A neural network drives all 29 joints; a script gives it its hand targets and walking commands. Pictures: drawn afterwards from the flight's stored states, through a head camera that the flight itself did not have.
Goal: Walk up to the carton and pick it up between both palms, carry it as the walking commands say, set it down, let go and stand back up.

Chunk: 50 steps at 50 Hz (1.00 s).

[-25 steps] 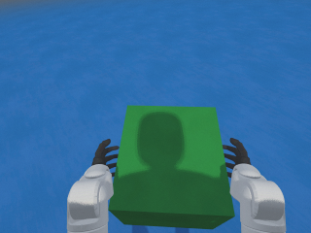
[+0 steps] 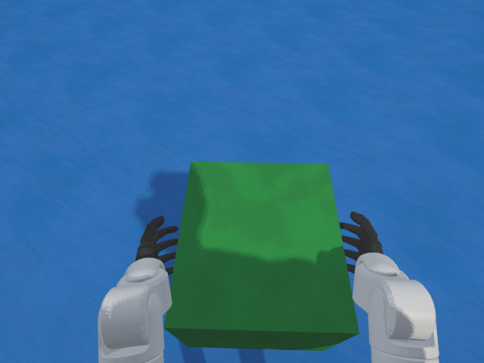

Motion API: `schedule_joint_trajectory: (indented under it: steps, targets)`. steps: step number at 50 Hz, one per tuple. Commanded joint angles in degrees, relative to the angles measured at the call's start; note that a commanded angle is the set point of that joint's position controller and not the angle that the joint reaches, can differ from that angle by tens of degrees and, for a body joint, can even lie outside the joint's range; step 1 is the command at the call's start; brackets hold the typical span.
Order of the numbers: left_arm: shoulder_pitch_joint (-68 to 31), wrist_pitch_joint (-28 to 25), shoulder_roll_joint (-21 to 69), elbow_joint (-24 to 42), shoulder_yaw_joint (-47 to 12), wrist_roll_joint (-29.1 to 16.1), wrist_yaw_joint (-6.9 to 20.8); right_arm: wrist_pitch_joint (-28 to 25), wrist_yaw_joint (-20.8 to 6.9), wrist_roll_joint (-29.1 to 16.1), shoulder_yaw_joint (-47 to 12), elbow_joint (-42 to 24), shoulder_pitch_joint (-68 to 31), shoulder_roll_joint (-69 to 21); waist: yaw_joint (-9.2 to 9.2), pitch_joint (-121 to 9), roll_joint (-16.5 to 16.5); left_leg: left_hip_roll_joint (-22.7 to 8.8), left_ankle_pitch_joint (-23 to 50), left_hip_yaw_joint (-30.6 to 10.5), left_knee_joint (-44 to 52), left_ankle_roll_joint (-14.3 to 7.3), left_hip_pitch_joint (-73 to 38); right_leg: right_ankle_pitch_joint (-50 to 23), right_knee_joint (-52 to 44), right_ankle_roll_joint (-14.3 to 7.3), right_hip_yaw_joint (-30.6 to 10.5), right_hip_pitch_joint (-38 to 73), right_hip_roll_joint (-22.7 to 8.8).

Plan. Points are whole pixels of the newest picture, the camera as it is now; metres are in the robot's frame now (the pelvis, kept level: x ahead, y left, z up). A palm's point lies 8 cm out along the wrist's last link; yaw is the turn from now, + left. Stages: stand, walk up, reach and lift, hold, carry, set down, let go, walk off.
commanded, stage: carry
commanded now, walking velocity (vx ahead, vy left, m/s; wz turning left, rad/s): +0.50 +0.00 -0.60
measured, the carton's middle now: (257, 256) +0.30 +0.00 +0.01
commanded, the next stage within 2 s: none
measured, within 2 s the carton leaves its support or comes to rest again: neither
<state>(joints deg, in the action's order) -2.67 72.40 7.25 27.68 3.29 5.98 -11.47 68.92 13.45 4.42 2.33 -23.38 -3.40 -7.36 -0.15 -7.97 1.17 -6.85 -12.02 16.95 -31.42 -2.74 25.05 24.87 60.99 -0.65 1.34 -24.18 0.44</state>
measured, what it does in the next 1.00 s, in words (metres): walks ahead, turning right: right foot, then left foot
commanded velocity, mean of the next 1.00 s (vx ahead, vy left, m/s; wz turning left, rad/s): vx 0.50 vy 0.00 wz -0.60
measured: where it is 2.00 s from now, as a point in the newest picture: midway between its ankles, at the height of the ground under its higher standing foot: (346, 201)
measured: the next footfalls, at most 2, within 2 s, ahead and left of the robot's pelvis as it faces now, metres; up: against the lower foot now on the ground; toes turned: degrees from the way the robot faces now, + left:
right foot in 0.38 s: +0.37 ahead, -0.11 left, +0.00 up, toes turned -21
left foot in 0.80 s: +0.70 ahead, -0.03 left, +0.00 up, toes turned -15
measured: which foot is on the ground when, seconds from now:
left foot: down 0.00-0.42, up 0.44-0.78, down 0.80-1.00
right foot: up 0.00-0.36, down 0.38-0.84, up 0.86-1.00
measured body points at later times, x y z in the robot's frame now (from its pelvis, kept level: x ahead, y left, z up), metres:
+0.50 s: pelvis +0.31 -0.05 -0.02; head +0.30 -0.05 +0.43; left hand +0.58 +0.07 +0.06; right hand +0.54 -0.25 +0.06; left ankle +0.16 +0.11 -0.62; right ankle +0.33 -0.10 -0.73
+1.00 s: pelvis +0.62 -0.09 +0.01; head +0.62 -0.09 +0.46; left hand +0.92 -0.12 +0.10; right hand +0.73 -0.37 +0.10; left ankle +0.66 -0.02 -0.73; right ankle +0.53 -0.17 -0.67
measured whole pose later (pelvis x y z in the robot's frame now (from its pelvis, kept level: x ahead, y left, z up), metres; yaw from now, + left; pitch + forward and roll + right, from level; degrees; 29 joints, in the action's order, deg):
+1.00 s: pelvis +0.62 -0.09 +0.01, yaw -36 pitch +6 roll -1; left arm -2.6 72.9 7.3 29.9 3.2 5.8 -11.4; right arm 70.5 14.4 3.6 2.1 -26.0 -3.8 -7.4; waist -1.1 -6.6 0.0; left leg -6.9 -13.7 19.7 -24.6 -1.6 15.8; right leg 23.0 53.2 -0.8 4.9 -29.0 -1.2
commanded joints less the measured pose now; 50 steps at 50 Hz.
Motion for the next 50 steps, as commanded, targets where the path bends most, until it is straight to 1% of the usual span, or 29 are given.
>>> schedule_joint_trajectory:
  steps: [1, 4, 5, 12, 16, 18, 19, 20, 21, 22, 23, 27, 29, 31, 32, 35, 36, 37, 38, 39, 40, 41, 42, 43, 44, 45, 46, 47, 50]
  targets:
    - [-26.99, -2.92, 55.65, 7.49, -38.06, -24.37, 15.31, -1.35, -15.60, -23.31, -36.69, -14.09, -27.59, -57.58, -1.14, -12.71, -3.96, -18.92, -2.86, -22.84, 19.03, -4.03, -29.11, -1.96, -4.02, 0.35, -1.61, -16.41, -6.34]
    - [-27.24, -3.39, 55.43, 8.15, -37.99, -22.91, 14.61, -0.97, -16.49, -23.63, -36.75, -13.07, -27.70, -56.90, -1.08, -10.93, -9.15, -17.43, -0.73, -15.19, 21.46, -3.21, -30.44, -8.62, -12.00, 0.03, 1.44, -16.51, -7.27]
    - [-27.32, -3.33, 55.34, 8.16, -38.70, -23.18, 14.35, -1.01, -16.65, -23.20, -36.06, -12.59, -26.05, -55.84, -0.97, -9.11, -9.24, -16.74, 0.88, -11.35, 21.46, -2.35, -30.88, -11.67, -13.77, -0.15, 3.47, -17.52, -7.21]
    - [-25.62, -2.28, 52.64, 5.24, -35.87, -19.59, 13.12, 1.06, -17.01, -23.55, -37.08, -12.45, -30.74, -51.61, -0.11, -2.97, -8.04, -14.68, 15.56, -0.15, 18.33, 0.48, -30.35, -23.24, -17.65, -2.31, 10.44, -14.30, -5.83]
    - [-27.27, -1.25, 50.89, 5.82, -37.03, -20.23, 13.17, 1.93, -16.63, -22.25, -35.23, -11.46, -29.17, -49.54, 0.50, -4.18, -12.42, -12.87, 49.12, 5.96, 5.87, 3.00, -29.81, -20.08, -20.83, -4.88, 19.32, -1.49, 3.49]
    - [-25.98, -0.81, 51.08, 5.23, -37.04, -20.68, 12.99, 2.13, -16.26, -21.43, -34.56, -11.80, -28.10, -48.45, 1.38, -10.50, -11.28, -11.16, 54.82, 6.74, -12.74, 4.72, -29.90, -17.90, -30.05, -6.55, 18.93, 11.11, 8.33]
    - [-24.77, -0.64, 51.62, 4.79, -36.46, -20.86, 13.13, 2.38, -16.21, -21.74, -33.75, -10.88, -29.58, -48.44, 3.74, -11.91, -9.94, -9.37, 46.88, 6.08, -24.94, 6.30, -20.83, -17.54, -34.43, -7.44, 14.02, 21.68, 7.71]
    - [-23.00, -0.32, 52.27, 4.26, -36.50, -21.47, 13.38, 2.48, -15.90, -20.89, -32.37, -10.16, -27.73, -48.49, 3.18, -11.03, -3.24, -5.35, 15.40, 3.13, -37.76, 7.96, -2.55, -27.29, -33.40, -11.45, -4.77, 32.98, -3.53]
    - [-26.43, -0.82, 53.65, 7.35, -39.05, -23.62, 13.85, 2.24, -16.00, -20.09, -33.36, -12.33, -27.88, -50.92, 1.55, -13.52, 12.11, 1.98, -19.23, -4.36, -49.58, 10.31, 18.70, -39.20, -36.90, -19.62, -32.51, 45.00, -16.14]
    - [-26.12, -0.68, 53.63, 5.94, -38.94, -24.58, 13.73, 2.41, -15.46, -18.88, -32.78, -8.69, -24.21, -51.53, 1.07, -15.97, 9.59, 0.95, -21.20, -16.00, -54.13, 9.16, 22.95, -41.09, -39.65, -21.68, -38.17, 44.66, -18.35]
    - [-28.19, -1.06, 55.04, 7.55, -40.10, -25.70, 14.09, 1.63, -15.38, -19.91, -33.53, -9.64, -25.88, -52.72, 0.79, -15.56, 2.92, -0.89, -20.16, -17.38, -52.92, 8.30, 22.75, -44.02, -40.28, -20.22, -33.26, 41.12, -18.65]
    - [-30.22, -2.97, 62.18, 9.33, -41.86, -28.32, 16.22, -1.72, -15.74, -21.11, -34.77, -10.38, -26.73, -60.39, 0.77, -13.74, -4.12, -3.70, -15.17, -15.18, -31.41, 7.61, 10.67, -39.05, -40.76, -15.32, -15.80, 25.30, -13.96]
    - [-31.50, -4.16, 62.48, 11.32, -41.77, -28.69, 16.41, -2.84, -15.59, -22.00, -35.99, -12.22, -29.22, -61.51, 1.25, -12.28, 1.62, -2.66, -11.62, -12.97, -23.66, 8.12, 11.59, -41.80, -43.69, -14.08, -15.92, 25.21, -14.16]
    - [-28.42, -4.56, 60.71, 10.74, -41.04, -27.82, 16.19, -2.99, -15.50, -21.49, -35.96, -12.13, -27.37, -60.23, 1.09, -12.80, 3.12, -1.85, -4.89, -11.81, -17.84, 8.11, 8.24, -42.84, -44.65, -11.70, -12.77, 23.44, -12.61]
    - [-27.06, -4.96, 60.61, 10.78, -40.72, -27.38, 16.05, -3.42, -15.46, -22.07, -36.86, -13.90, -28.14, -59.86, 1.20, -13.32, 3.06, -1.29, -1.43, -11.48, -15.36, 8.10, 8.43, -49.11, -43.28, -9.95, -10.72, 26.04, -11.14]
    - [-23.80, -4.83, 56.56, 10.35, -39.04, -25.45, 15.26, -2.72, -15.25, -22.38, -37.47, -13.96, -26.07, -57.44, 1.72, -12.16, 4.50, 1.35, 3.45, -8.71, -6.96, 7.80, 6.29, -54.35, -39.91, -9.01, -6.81, 28.57, -8.03]
    - [-23.14, -4.49, 56.46, 10.08, -39.28, -25.18, 14.86, -2.46, -15.29, -22.31, -36.99, -14.28, -25.33, -56.78, 1.63, -12.67, 1.71, 2.82, 4.59, -7.67, -3.93, 7.46, 3.03, -58.27, -37.68, -8.89, -6.59, 27.87, -7.06]
    - [-22.19, -4.19, 54.45, 10.28, -38.17, -24.22, 14.85, -2.14, -15.32, -23.06, -38.03, -14.95, -26.79, -55.99, 1.63, -11.35, 3.73, 4.11, 5.21, -5.71, -3.11, 7.16, 1.01, -59.92, -36.91, -7.78, -5.81, 25.89, -6.25]
    - [-21.62, -3.56, 53.28, 10.33, -38.48, -24.31, 14.61, -1.26, -15.33, -22.52, -37.65, -15.24, -24.50, -53.97, 0.99, -12.02, 5.21, 4.32, 6.41, -5.60, -1.01, 6.49, -5.67, -58.57, -34.63, -8.32, -4.98, 22.85, -5.67]
    - [-21.10, -3.28, 51.88, 10.61, -37.84, -23.60, 14.32, -1.05, -15.10, -23.29, -38.41, -15.67, -24.59, -53.43, -0.42, -14.99, 5.92, 4.49, 9.46, -6.15, 4.80, 5.53, -16.51, -55.75, -27.30, -6.70, -3.24, 18.58, -3.71]
    - [-21.14, -2.79, 49.45, 9.74, -36.84, -22.90, 14.06, -0.49, -14.80, -23.19, -37.66, -14.30, -23.47, -52.16, -1.79, -17.84, 1.09, 3.76, 7.68, -6.47, 7.94, 4.30, -28.21, -51.48, -18.59, -4.90, -1.89, 10.33, -1.76]
    - [-22.77, -1.98, 48.79, 10.50, -37.31, -22.81, 14.10, 0.06, -14.61, -22.74, -36.58, -14.45, -24.50, -50.17, -2.36, -22.55, -8.63, -10.28, 4.84, -23.15, 9.86, 1.16, -38.12, -34.34, -4.55, -2.06, 0.56, 0.49, 1.22]
    - [-21.55, -1.52, 49.63, 10.39, -37.41, -22.14, 13.77, 0.24, -14.74, -22.99, -35.35, -11.70, -24.40, -50.75, -2.20, -22.43, -22.70, -22.96, 11.35, -43.19, 14.54, -6.11, -46.96, 1.19, 5.91, 1.76, 1.52, -16.91, 6.07]
    - [-24.31, -1.49, 49.33, 11.23, -38.09, -22.74, 13.73, 0.16, -14.43, -23.18, -36.26, -10.91, -22.94, -53.22, -1.62, -22.30, -17.76, -24.13, 17.26, -40.94, 13.15, -8.01, -43.53, 4.75, 10.52, 0.99, -2.57, -17.13, 0.62]
    - [-25.24, -1.37, 50.40, 9.93, -38.92, -23.75, 14.43, 0.12, -14.60, -22.18, -35.34, -9.93, -22.27, -53.67, -1.75, -19.56, -11.22, -22.35, 20.05, -35.46, 13.27, -7.22, -38.63, 2.37, 10.54, -0.06, -2.61, -17.32, -0.87]
    - [-25.35, -1.26, 52.93, 7.84, -38.81, -24.05, 14.63, -0.06, -14.84, -22.44, -35.30, -11.25, -25.46, -54.93, -1.44, -16.57, -6.46, -20.29, 15.24, -29.48, 14.96, -5.68, -35.54, -1.63, 6.18, -0.12, -2.86, -17.19, -2.82]
    - [-26.13, -1.49, 53.93, 7.46, -38.02, -24.33, 15.01, -0.19, -15.06, -22.71, -36.10, -11.88, -26.90, -56.03, -1.23, -13.48, -4.71, -19.67, 11.72, -25.81, 16.30, -5.01, -33.13, -0.88, -0.76, 0.43, -3.50, -16.75, -5.28]
    - [-27.88, -2.04, 55.90, 9.65, -38.67, -24.98, 15.16, -0.41, -15.33, -23.14, -36.47, -13.42, -28.05, -57.50, -0.92, -11.59, -6.38, -18.47, 7.16, -20.41, 17.00, -3.67, -30.11, -0.76, -6.44, 0.23, -3.02, -15.15, -6.96]
    - [-25.94, -2.15, 55.53, 6.92, -37.31, -23.93, 14.63, 0.23, -15.61, -23.26, -36.19, -11.37, -27.96, -56.56, -1.08, -8.87, -7.96, -17.00, 3.35, -13.57, 19.75, -3.01, -26.51, -5.90, -17.60, -0.92, 2.79, -10.85, -5.84]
